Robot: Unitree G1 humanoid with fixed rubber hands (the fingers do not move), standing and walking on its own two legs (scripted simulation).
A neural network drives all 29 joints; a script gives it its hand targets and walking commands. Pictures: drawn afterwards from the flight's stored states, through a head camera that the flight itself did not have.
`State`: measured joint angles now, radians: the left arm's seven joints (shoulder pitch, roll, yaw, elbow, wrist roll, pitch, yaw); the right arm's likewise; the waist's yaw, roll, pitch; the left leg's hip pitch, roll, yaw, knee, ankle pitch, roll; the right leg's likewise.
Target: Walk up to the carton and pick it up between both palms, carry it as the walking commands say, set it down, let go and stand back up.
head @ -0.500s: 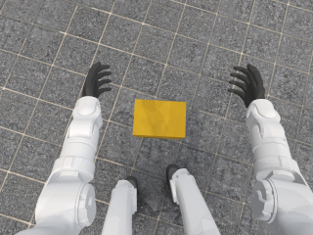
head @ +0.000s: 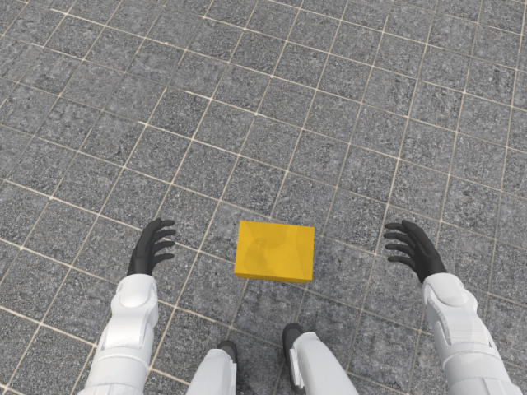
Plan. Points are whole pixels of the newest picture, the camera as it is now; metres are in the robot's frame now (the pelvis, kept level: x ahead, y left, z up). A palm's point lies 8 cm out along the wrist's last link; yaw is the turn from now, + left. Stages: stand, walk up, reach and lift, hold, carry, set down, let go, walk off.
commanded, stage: let go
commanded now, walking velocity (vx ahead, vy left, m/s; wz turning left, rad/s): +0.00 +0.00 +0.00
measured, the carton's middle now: (273, 254) +0.40 -0.05 -0.63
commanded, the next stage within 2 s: stand in 0.82 s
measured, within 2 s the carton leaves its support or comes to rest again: neither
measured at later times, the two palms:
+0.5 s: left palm (55, 369) +0.20 +0.25 -0.02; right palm (432, 346) +0.18 -0.21 -0.02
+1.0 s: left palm out of the picture +0.17 +0.29 -0.04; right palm (466, 338) +0.19 -0.26 -0.04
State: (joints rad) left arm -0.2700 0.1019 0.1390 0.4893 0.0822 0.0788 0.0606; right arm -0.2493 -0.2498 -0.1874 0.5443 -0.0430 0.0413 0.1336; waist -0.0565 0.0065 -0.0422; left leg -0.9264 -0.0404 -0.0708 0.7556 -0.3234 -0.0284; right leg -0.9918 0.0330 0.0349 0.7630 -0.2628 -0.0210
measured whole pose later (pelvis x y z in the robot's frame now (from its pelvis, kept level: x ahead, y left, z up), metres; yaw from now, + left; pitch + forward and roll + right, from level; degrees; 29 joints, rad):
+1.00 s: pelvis +0.04 +0.02 +0.04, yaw -1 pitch -1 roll +0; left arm 0.21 0.29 0.04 0.66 0.04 0.04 0.02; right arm 0.19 -0.31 -0.05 0.60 -0.04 0.06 -0.01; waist 0.00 0.03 0.03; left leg -0.15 -0.02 -0.06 0.52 -0.34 0.00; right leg -0.20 0.03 0.03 0.51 -0.28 -0.01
